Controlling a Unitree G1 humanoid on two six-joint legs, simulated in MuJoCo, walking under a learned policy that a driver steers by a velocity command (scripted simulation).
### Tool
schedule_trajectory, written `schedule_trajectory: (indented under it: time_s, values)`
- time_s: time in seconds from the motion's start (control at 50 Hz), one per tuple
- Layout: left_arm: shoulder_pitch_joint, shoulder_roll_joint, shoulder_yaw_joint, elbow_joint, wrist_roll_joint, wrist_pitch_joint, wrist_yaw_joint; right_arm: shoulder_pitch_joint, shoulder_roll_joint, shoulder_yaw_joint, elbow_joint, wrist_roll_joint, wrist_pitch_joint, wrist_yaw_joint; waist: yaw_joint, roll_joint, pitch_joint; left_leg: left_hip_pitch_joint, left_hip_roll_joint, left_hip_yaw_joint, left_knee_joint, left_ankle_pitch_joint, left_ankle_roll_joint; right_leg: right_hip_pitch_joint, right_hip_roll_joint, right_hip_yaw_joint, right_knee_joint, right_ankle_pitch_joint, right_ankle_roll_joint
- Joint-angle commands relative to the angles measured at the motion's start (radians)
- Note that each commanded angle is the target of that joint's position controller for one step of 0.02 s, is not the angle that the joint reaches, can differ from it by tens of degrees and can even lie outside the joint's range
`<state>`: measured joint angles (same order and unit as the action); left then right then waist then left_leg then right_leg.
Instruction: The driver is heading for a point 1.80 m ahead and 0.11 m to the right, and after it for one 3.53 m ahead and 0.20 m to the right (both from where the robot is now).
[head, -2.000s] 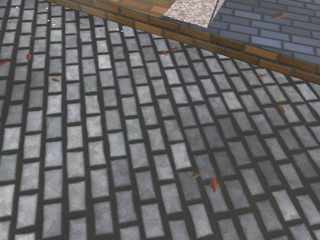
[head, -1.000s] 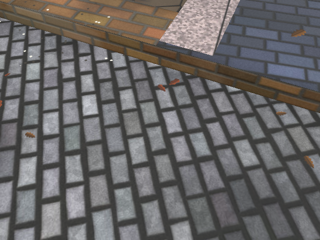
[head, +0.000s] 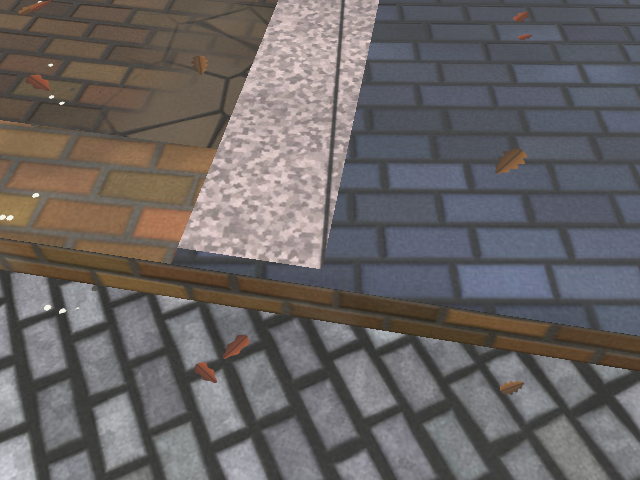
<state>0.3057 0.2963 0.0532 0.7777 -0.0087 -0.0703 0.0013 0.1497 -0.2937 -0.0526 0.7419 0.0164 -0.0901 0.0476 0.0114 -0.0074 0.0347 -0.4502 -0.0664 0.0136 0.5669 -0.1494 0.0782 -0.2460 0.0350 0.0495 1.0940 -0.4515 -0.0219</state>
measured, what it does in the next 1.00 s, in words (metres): walks ahead: right foot, then left foot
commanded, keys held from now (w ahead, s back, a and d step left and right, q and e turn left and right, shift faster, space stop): w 1.00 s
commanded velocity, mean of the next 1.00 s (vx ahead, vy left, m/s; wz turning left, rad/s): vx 0.50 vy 0.00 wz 0.07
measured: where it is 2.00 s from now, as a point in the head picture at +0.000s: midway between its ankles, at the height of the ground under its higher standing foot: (329, 235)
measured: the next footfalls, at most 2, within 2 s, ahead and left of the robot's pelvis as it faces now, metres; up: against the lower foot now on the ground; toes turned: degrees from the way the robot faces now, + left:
right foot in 0.46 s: +0.44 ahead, -0.13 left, +0.00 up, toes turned +3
left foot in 0.94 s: +0.65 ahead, +0.12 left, +0.00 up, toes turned +5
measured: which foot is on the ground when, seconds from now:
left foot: down 0.00-0.48, up 0.50-0.92, down 0.94-1.00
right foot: up 0.00-0.44, down 0.46-0.96, up 0.98-1.00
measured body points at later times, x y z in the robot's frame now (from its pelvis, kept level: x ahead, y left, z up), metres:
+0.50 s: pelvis +0.29 -0.03 +0.00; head +0.33 -0.04 +0.45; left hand +0.50 +0.22 -0.07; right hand +0.32 -0.32 -0.13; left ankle +0.10 +0.07 -0.68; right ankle +0.40 -0.13 -0.72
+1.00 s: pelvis +0.55 +0.02 +0.00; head +0.57 +0.03 +0.45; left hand +0.57 +0.30 -0.13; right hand +0.75 -0.22 -0.08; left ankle +0.61 +0.12 -0.73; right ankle +0.41 -0.13 -0.67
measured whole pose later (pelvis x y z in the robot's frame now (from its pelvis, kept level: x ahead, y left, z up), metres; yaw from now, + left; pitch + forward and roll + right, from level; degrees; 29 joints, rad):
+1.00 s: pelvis +0.55 +0.02 +0.00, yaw +4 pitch +2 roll -1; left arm 0.34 0.29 0.04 0.84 -0.02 -0.06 0.00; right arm 0.11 -0.26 -0.03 0.72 0.00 -0.08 0.02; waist 0.03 -0.01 0.00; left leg -0.43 -0.01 0.02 0.56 -0.19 0.04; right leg -0.24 0.01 0.03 0.92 -0.48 -0.01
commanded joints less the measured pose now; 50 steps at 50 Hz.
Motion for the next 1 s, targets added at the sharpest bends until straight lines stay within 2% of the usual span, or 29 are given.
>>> schedule_trajectory:
  time_s: [0.02, 0.04, 0.08, 0.1, 0.16, 0.24, 0.34, 0.4, 0.42, 0.44, 0.46, 0.48, 0.5, 0.52, 0.54, 0.56, 0.58, 0.62, 0.7, 0.76, 0.8, 0.84, 0.88, 0.9, 0.92, 0.94, 0.96, 0.98, 1.0]
  values:
    - [-0.100, 0.124, 0.021, -0.121, 0.003, -0.053, -0.005, 0.120, -0.118, -0.031, -0.043, -0.009, 0.005, -0.012, -0.071, -0.015, -0.087, 0.456, 0.297, -0.468, -0.294, -0.024, 0.180, -0.485, -0.105, 0.037, 0.114, 0.097, -0.005]
    - [-0.073, 0.123, 0.026, -0.125, 0.010, -0.046, -0.003, 0.098, -0.109, -0.023, -0.051, -0.021, 0.003, -0.015, -0.031, 0.040, -0.084, 0.374, 0.284, -0.427, -0.312, 0.079, 0.185, -0.420, -0.131, 0.039, 0.065, 0.134, 0.003]
    - [-0.025, 0.106, 0.026, -0.114, 0.017, -0.026, 0.001, 0.088, -0.098, -0.018, -0.052, -0.018, -0.003, -0.016, -0.006, 0.082, -0.085, 0.298, 0.252, -0.353, -0.343, 0.197, 0.192, -0.359, -0.148, 0.025, 0.003, 0.156, 0.029]
    - [-0.020, 0.091, 0.022, -0.110, 0.017, -0.017, 0.005, 0.094, -0.111, -0.021, -0.045, -0.018, -0.007, -0.018, 0.000, 0.080, -0.083, 0.274, 0.243, -0.314, -0.357, 0.226, 0.192, -0.354, -0.150, 0.013, -0.025, 0.176, 0.039]
    - [-0.106, 0.070, 0.014, -0.138, 0.019, -0.007, 0.013, 0.124, -0.138, -0.028, -0.023, -0.013, -0.008, -0.032, -0.024, 0.062, -0.046, 0.268, 0.228, -0.240, -0.389, 0.297, 0.178, -0.412, -0.156, 0.001, -0.174, 0.330, 0.067]
    - [-0.232, 0.040, 0.003, -0.163, 0.011, -0.023, 0.002, 0.171, -0.148, -0.026, 0.005, -0.002, 0.000, -0.041, -0.080, 0.066, -0.023, 0.291, 0.188, -0.168, -0.397, 0.222, 0.127, -0.366, -0.123, -0.022, -0.436, 0.554, 0.063]
    - [-0.354, 0.048, 0.002, -0.206, -0.001, -0.043, -0.028, 0.243, -0.159, -0.029, 0.045, 0.002, 0.021, -0.046, -0.122, 0.070, 0.016, 0.453, 0.259, -0.218, -0.336, 0.236, 0.125, -0.413, -0.091, -0.026, -0.574, 0.521, 0.029]
    - [-0.316, 0.071, 0.009, -0.208, 0.001, -0.053, -0.037, 0.236, -0.176, -0.037, 0.054, 0.002, 0.033, -0.056, -0.080, 0.091, -0.005, 0.529, 0.290, -0.234, -0.252, 0.419, 0.098, -0.347, -0.064, -0.037, -0.623, 0.400, -0.015]
    - [-0.253, 0.092, 0.018, -0.194, 0.003, -0.055, -0.034, 0.217, -0.184, -0.039, 0.051, 0.000, 0.035, -0.058, -0.039, 0.104, -0.047, 0.526, 0.274, -0.219, -0.179, 0.592, 0.085, -0.240, -0.035, -0.062, -0.637, 0.378, -0.037]
    - [-0.116, 0.130, 0.038, -0.156, 0.006, -0.056, -0.028, 0.197, -0.175, -0.034, 0.044, -0.007, 0.038, -0.058, 0.035, 0.094, -0.139, 0.484, 0.226, -0.178, -0.030, 0.700, 0.061, -0.036, -0.026, -0.078, -0.658, 0.431, -0.072]
    - [0.063, 0.185, 0.053, -0.125, 0.021, -0.056, -0.018, 0.177, -0.135, -0.015, 0.017, -0.024, 0.033, -0.056, 0.113, 0.047, -0.289, 0.304, 0.177, -0.149, 0.220, 0.532, 0.030, 0.278, -0.162, 0.056, -0.595, 0.512, -0.142]
    - [0.150, 0.266, 0.077, -0.099, 0.027, -0.047, -0.018, 0.315, -0.039, 0.015, 0.008, -0.017, 0.011, -0.049, 0.072, -0.221, -0.429, -0.108, 0.007, -0.075, 0.599, -0.061, -0.047, 0.667, -0.399, 0.490, -0.626, 0.367, -0.305]
    - [0.173, 0.179, 0.055, -0.090, 0.008, -0.040, -0.019, 0.276, -0.096, 0.008, 0.018, -0.007, -0.005, -0.042, 0.102, -0.210, -0.437, -0.239, 0.011, -0.169, 0.698, -0.420, -0.047, 0.672, -0.427, 0.655, -0.733, 0.252, -0.304]
    - [0.096, 0.144, 0.040, -0.097, 0.003, -0.035, -0.014, 0.183, -0.156, -0.009, -0.008, 0.016, -0.013, -0.035, 0.098, -0.137, -0.271, -0.309, 0.073, -0.157, 0.730, -0.352, -0.043, 0.538, -0.394, 0.519, -0.768, 0.191, -0.259]
    - [0.026, 0.130, 0.032, -0.106, 0.006, -0.029, -0.012, 0.119, -0.150, -0.006, -0.024, 0.012, -0.015, -0.034, 0.073, -0.053, -0.169, -0.298, 0.123, -0.115, 0.692, -0.270, -0.046, 0.387, -0.356, 0.410, -0.798, 0.245, -0.233]
    - [-0.022, 0.114, 0.025, -0.106, 0.011, -0.027, -0.015, 0.085, -0.140, -0.008, -0.033, -0.005, -0.013, -0.036, 0.046, -0.019, -0.093, -0.276, 0.151, -0.094, 0.631, -0.222, -0.055, 0.258, -0.320, 0.339, -0.836, 0.332, -0.226]
    - [-0.051, 0.097, 0.017, -0.108, 0.018, -0.031, -0.016, 0.097, -0.129, -0.011, -0.032, -0.012, -0.005, -0.039, 0.012, -0.041, -0.070, -0.220, 0.176, -0.095, 0.593, -0.189, -0.061, 0.174, -0.290, 0.283, -0.868, 0.399, -0.218]
    - [-0.072, 0.097, 0.016, -0.098, 0.011, -0.041, -0.020, 0.145, -0.084, -0.002, -0.018, -0.012, 0.013, -0.043, -0.024, -0.073, -0.067, -0.154, 0.185, -0.080, 0.547, -0.159, -0.082, 0.085, -0.262, 0.205, -0.915, 0.481, -0.228]
    - [-0.058, 0.133, 0.027, -0.065, 0.006, -0.041, -0.010, 0.055, -0.055, 0.009, -0.050, -0.023, 0.019, -0.049, -0.017, -0.056, -0.035, -0.170, 0.192, -0.056, 0.350, 0.013, -0.118, 0.040, -0.228, 0.075, -0.957, 0.567, -0.226]
    - [-0.022, 0.145, 0.029, -0.047, 0.003, -0.030, -0.004, -0.057, -0.031, 0.017, -0.074, -0.019, 0.009, -0.040, 0.024, -0.051, -0.021, -0.106, 0.155, -0.027, 0.132, 0.179, -0.111, 0.044, -0.191, 0.009, -0.952, 0.559, -0.188]
    - [0.018, 0.155, 0.031, -0.028, -0.004, -0.024, -0.004, -0.111, -0.035, 0.015, -0.090, -0.010, 0.005, -0.034, 0.046, -0.056, -0.027, -0.085, 0.133, -0.021, 0.062, 0.215, -0.104, 0.092, -0.210, 0.016, -0.930, 0.555, -0.178]
    - [0.036, 0.151, 0.030, -0.012, -0.008, -0.013, -0.004, -0.102, -0.038, 0.017, -0.085, -0.009, 0.012, -0.030, 0.044, -0.093, -0.041, -0.059, 0.127, -0.026, 0.062, 0.158, -0.087, 0.145, -0.250, 0.041, -0.895, 0.526, -0.172]
    - [0.024, 0.156, 0.032, -0.005, -0.012, -0.002, 0.000, -0.106, -0.063, 0.008, -0.093, -0.011, 0.013, -0.024, 0.024, -0.086, -0.026, -0.038, 0.112, -0.025, 0.017, 0.071, -0.059, 0.185, -0.271, 0.060, -0.842, 0.573, -0.152]
    - [0.009, 0.165, 0.034, -0.003, -0.014, 0.003, 0.003, -0.066, -0.079, -0.001, -0.086, -0.016, 0.010, -0.024, -0.008, -0.085, -0.045, 0.027, 0.091, -0.009, -0.022, 0.043, -0.042, 0.197, -0.264, 0.057, -0.776, 0.672, -0.137]
    - [-0.004, 0.153, 0.028, -0.006, -0.015, 0.010, 0.007, 0.048, -0.100, -0.018, -0.050, -0.022, 0.007, -0.026, -0.072, -0.073, -0.107, 0.172, 0.058, 0.018, -0.081, 0.063, -0.022, 0.195, -0.222, 0.027, -0.628, 0.824, -0.115]
    - [0.002, 0.120, 0.014, -0.010, -0.009, 0.011, 0.010, 0.187, -0.142, -0.037, -0.010, -0.023, 0.005, -0.031, -0.131, -0.038, -0.193, 0.388, 0.097, -0.015, -0.103, 0.139, 0.004, 0.097, -0.165, -0.023, -0.419, 0.793, -0.074]
    - [0.058, 0.029, -0.017, -0.036, 0.027, -0.001, 0.005, 0.309, -0.247, -0.057, 0.005, -0.033, 0.013, -0.039, -0.119, 0.203, -0.309, 0.681, 0.360, -0.363, -0.093, 0.370, 0.105, -0.188, -0.054, -0.080, -0.035, 0.322, -0.009]
    - [0.178, 0.008, -0.024, -0.007, -0.006, -0.019, -0.006, 0.368, -0.246, -0.059, 0.029, -0.024, 0.024, -0.033, -0.096, 0.327, -0.407, 0.836, 0.490, -0.706, -0.193, 0.177, 0.263, -0.453, 0.030, 0.017, 0.210, -0.149, 0.016]
    - [0.106, 0.101, -0.002, 0.002, -0.028, -0.027, -0.018, 0.330, -0.176, -0.047, 0.030, -0.010, 0.028, -0.030, -0.126, 0.156, -0.280, 0.737, 0.451, -0.672, -0.244, -0.141, 0.245, -0.585, -0.032, 0.063, 0.334, -0.113, 0.015]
